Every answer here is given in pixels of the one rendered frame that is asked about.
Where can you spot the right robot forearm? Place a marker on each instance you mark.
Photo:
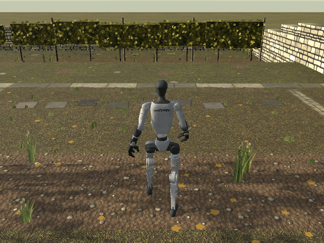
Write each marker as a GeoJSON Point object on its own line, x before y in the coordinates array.
{"type": "Point", "coordinates": [185, 130]}

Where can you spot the robot left thigh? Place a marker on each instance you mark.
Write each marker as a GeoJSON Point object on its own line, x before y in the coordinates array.
{"type": "Point", "coordinates": [150, 150]}

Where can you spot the left robot forearm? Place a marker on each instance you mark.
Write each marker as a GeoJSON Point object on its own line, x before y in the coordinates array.
{"type": "Point", "coordinates": [135, 136]}

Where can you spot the right robot hand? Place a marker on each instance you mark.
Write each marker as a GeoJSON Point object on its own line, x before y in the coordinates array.
{"type": "Point", "coordinates": [184, 139]}

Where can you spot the robot head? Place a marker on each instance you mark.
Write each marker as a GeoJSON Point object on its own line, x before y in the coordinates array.
{"type": "Point", "coordinates": [161, 88]}

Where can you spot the robot right upper arm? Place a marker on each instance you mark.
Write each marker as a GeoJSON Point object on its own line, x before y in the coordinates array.
{"type": "Point", "coordinates": [180, 114]}

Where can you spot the left robot hand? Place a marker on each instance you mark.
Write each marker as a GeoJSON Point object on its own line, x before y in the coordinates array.
{"type": "Point", "coordinates": [130, 150]}

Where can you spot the robot left upper arm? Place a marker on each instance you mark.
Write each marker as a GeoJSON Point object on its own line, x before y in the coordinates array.
{"type": "Point", "coordinates": [143, 114]}

